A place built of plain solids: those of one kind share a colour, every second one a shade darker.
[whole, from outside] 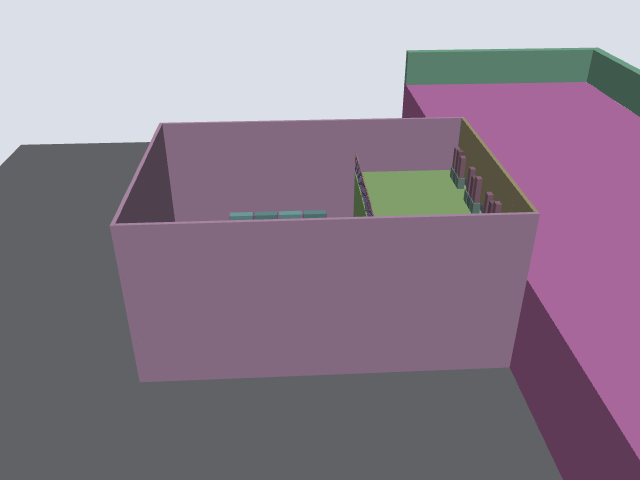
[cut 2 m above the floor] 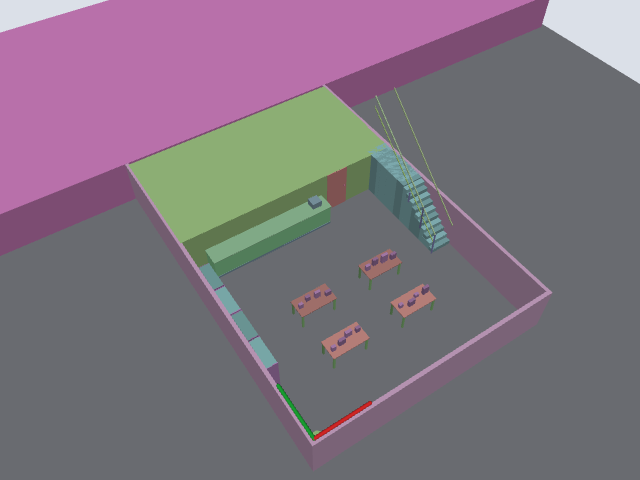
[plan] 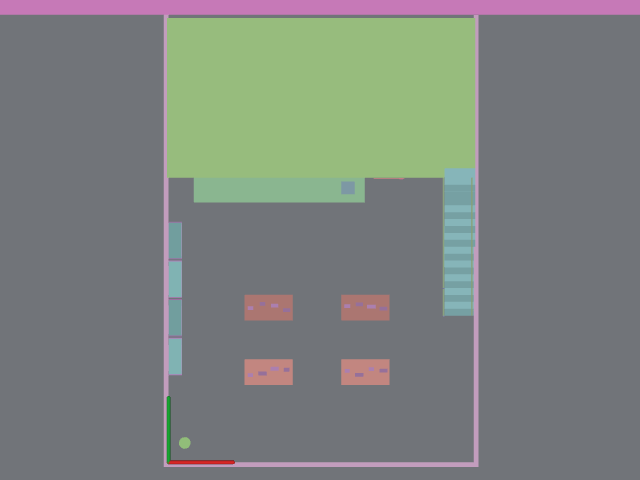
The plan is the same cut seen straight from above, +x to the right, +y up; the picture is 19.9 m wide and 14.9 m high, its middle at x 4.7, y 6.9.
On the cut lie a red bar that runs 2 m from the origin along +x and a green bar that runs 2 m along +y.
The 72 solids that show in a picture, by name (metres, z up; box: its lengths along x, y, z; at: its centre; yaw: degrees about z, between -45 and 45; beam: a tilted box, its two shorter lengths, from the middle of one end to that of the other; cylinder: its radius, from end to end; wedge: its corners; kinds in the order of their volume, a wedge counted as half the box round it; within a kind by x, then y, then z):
{
 "street_ground_1": {"box": [39.47, 12.65, 4.1], "at": [4.74, 20.21, 2.0]},
 "upper_1": {"box": [9.57, 4.96, 4.1], "at": [4.74, 11.31, 2.0]},
 "street_hedge_1": {"box": [0.6, 12.65, 2.2], "at": [-14.7, 20.21, 5.15]},
 "street_hedge_2": {"box": [39.47, 0.6, 2.2], "at": [4.74, 26.84, 5.15]},
 "wall_1": {"box": [0.15, 14.04, 6.71], "at": [-0.07, 6.87, 3.31]},
 "wall_2": {"box": [4.31, 0.15, 6.71], "at": [2.0, -0.07, 3.31]},
 "wall_3": {"box": [1.5, 0.15, 6.71], "at": [4.61, -0.07, 3.31]},
 "wall_4": {"box": [4.56, 0.15, 6.71], "at": [7.34, -0.07, 3.31]},
 "wall_5": {"box": [0.15, 14.04, 6.71], "at": [9.54, 6.87, 3.31]},
 "stair_step_1": {"box": [0.96, 0.43, 0.24], "at": [9.04, 4.76, 0.07]},
 "stair_step_2": {"box": [0.96, 0.43, 0.44], "at": [9.04, 4.98, 0.17]},
 "stair_step_3": {"box": [0.96, 0.43, 0.63], "at": [9.04, 5.19, 0.26]},
 "stair_step_4": {"box": [0.96, 0.43, 0.82], "at": [9.04, 5.41, 0.36]},
 "stair_step_5": {"box": [0.96, 0.43, 1.01], "at": [9.04, 5.62, 0.46]},
 "stair_step_6": {"box": [0.96, 0.43, 1.21], "at": [9.04, 5.83, 0.55]},
 "stair_step_7": {"box": [0.96, 0.43, 1.4], "at": [9.04, 6.05, 0.65]},
 "stair_step_8": {"box": [0.96, 0.43, 1.59], "at": [9.04, 6.26, 0.75]},
 "stair_step_9": {"box": [0.96, 0.43, 1.79], "at": [9.04, 6.48, 0.84]},
 "stair_step_10": {"box": [0.96, 0.43, 1.98], "at": [9.04, 6.69, 0.94]},
 "stair_step_11": {"box": [0.96, 0.43, 2.17], "at": [9.04, 6.9, 1.04]},
 "stair_step_12": {"box": [0.96, 0.43, 2.37], "at": [9.04, 7.12, 1.13]},
 "stair_step_13": {"box": [0.96, 0.43, 2.56], "at": [9.04, 7.33, 1.23]},
 "stair_step_14": {"box": [0.96, 0.43, 2.75], "at": [9.04, 7.55, 1.33]},
 "stair_step_15": {"box": [0.96, 0.43, 2.94], "at": [9.04, 7.76, 1.42]},
 "stair_step_16": {"box": [0.96, 0.43, 3.14], "at": [9.04, 7.97, 1.52]},
 "stair_step_17": {"box": [0.96, 0.43, 3.33], "at": [9.04, 8.19, 1.62]},
 "stair_step_18": {"box": [0.96, 0.43, 3.52], "at": [9.04, 8.4, 1.71]},
 "stair_step_19": {"box": [0.96, 0.43, 3.72], "at": [9.04, 8.62, 1.81]},
 "stair_step_20": {"box": [0.96, 0.51, 3.91], "at": [9.04, 8.87, 1.91]},
 "shelves_body_1": {"box": [0.4, 1.16, 2.1], "at": [0.2, 3.29, 1.0]},
 "shelves_body_2": {"box": [0.4, 1.16, 2.1], "at": [0.2, 4.49, 1.0]},
 "shelves_body_3": {"box": [0.4, 1.16, 2.1], "at": [0.2, 5.68, 1.0]},
 "shelves_body_4": {"box": [0.4, 1.16, 2.1], "at": [0.2, 6.88, 1.0]},
 "counter_1": {"box": [5.27, 0.7, 1.05], "at": [3.44, 8.47, 0.47]},
 "window_wall_1": {"box": [7.57, 0.15, 2.61], "at": [3.79, 13.81, 5.36]},
 "window_wall_2": {"box": [1.2, 0.15, 2.61], "at": [8.17, 13.81, 5.36]},
 "window_wall_3": {"box": [0.7, 0.15, 2.61], "at": [9.12, 13.81, 5.36]},
 "upper_case_trunk_1": {"box": [0.3, 0.22, 0.99], "at": [0.95, 13.43, 5.05]},
 "upper_case_trunk_2": {"box": [0.3, 0.22, 1.07], "at": [1.45, 13.43, 5.09]},
 "upper_case_trunk_3": {"box": [0.3, 0.22, 0.97], "at": [1.95, 13.43, 5.04]},
 "upper_case_trunk_4": {"box": [0.3, 0.22, 1.09], "at": [3.45, 13.43, 5.1]},
 "upper_case_trunk_5": {"box": [0.3, 0.22, 0.9], "at": [3.95, 13.43, 5.01]},
 "upper_case_trunk_6": {"box": [0.3, 0.22, 1.1], "at": [4.45, 13.43, 5.1]},
 "upper_case_trunk_7": {"box": [0.3, 0.22, 1.1], "at": [5.95, 13.43, 5.1]},
 "upper_case_trunk_8": {"box": [0.3, 0.22, 0.98], "at": [6.45, 13.43, 5.04]},
 "upper_case_trunk_9": {"box": [0.3, 0.22, 1.2], "at": [6.95, 13.43, 5.15]},
 "stair_guard_rail_1": {"wedge": [[8.51, 4.55, 1.09], [8.51, 4.55, 1.15], [8.51, 8.83, 4.95], [8.51, 8.83, 5.01], [8.56, 4.55, 1.09], [8.56, 4.55, 1.15], [8.56, 8.83, 4.95], [8.56, 8.83, 5.01]]},
 "stair_wall_rail_1": {"wedge": [[9.39, 4.55, 1.1], [9.39, 4.55, 1.15], [9.39, 8.83, 4.96], [9.39, 8.83, 5.01], [9.44, 4.55, 1.1], [9.44, 4.55, 1.15], [9.44, 8.83, 4.96], [9.44, 8.83, 5.01]]},
 "upper_case_base_1": {"box": [0.42, 0.3, 0.55], "at": [1.95, 13.43, 4.28]},
 "upper_case_base_2": {"box": [0.42, 0.3, 0.55], "at": [3.45, 13.43, 4.28]},
 "upper_case_base_3": {"box": [0.42, 0.3, 0.55], "at": [3.95, 13.43, 4.28]},
 "upper_case_base_4": {"box": [0.42, 0.3, 0.55], "at": [4.45, 13.43, 4.28]},
 "stair_guard_low_1": {"wedge": [[8.52, 4.55, 0.63], [8.52, 4.55, 0.67], [8.52, 8.83, 4.49], [8.52, 8.83, 4.53], [8.55, 4.55, 0.63], [8.55, 4.55, 0.67], [8.55, 8.83, 4.49], [8.55, 8.83, 4.53]]},
 "top_1": {"box": [1.5, 0.8, 0.04], "at": [3.1, 2.8, 0.74]},
 "top_2": {"box": [1.5, 0.8, 0.04], "at": [3.1, 4.8, 0.74]},
 "top_3": {"box": [1.5, 0.8, 0.04], "at": [6.11, 2.8, 0.74]},
 "top_4": {"box": [1.5, 0.8, 0.04], "at": [6.11, 4.8, 0.74]},
 "counter_top_1": {"box": [5.31, 0.78, 0.04], "at": [3.44, 8.45, 1.02]},
 "clock_1": {"box": [0.27, 0.12, 0.29], "at": [2.92, 2.76, 0.9]},
 "clock_2": {"box": [0.26, 0.12, 0.27], "at": [3.29, 2.9, 0.89]},
 "clock_3": {"box": [0.23, 0.12, 0.3], "at": [3.29, 4.86, 0.91]},
 "clock_4": {"box": [0.23, 0.12, 0.22], "at": [3.67, 4.72, 0.87]},
 "clock_5": {"box": [0.27, 0.12, 0.29], "at": [5.92, 2.71, 0.9]},
 "clock_6": {"box": [0.23, 0.12, 0.33], "at": [5.92, 4.9, 0.92]},
 "clock_7": {"box": [0.28, 0.12, 0.41], "at": [6.29, 4.83, 0.96]},
 "clock_8": {"box": [0.25, 0.12, 0.36], "at": [6.67, 2.85, 0.94]},
 "clock_9": {"box": [0.24, 0.12, 0.28], "at": [6.67, 4.77, 0.9]},
 "service_door_1": {"box": [0.95, 0.03, 2.1], "at": [6.84, 8.81, 1.0]},
 "till_1": {"box": [0.42, 0.4, 0.28], "at": [5.57, 8.52, 1.18]},
 "plant_pot_1": {"cylinder": 0.18, "from": [0.5, 0.6, 0.0], "to": [0.5, 0.6, 0.38]},
 "shelves_cheek_1": {"box": [0.41, 0.032, 2.1], "at": [0.21, 2.72, 1.0]},
 "counter_kick_1": {"box": [5.27, 0.012, 0.15], "at": [3.44, 8.11, 0.03]}
}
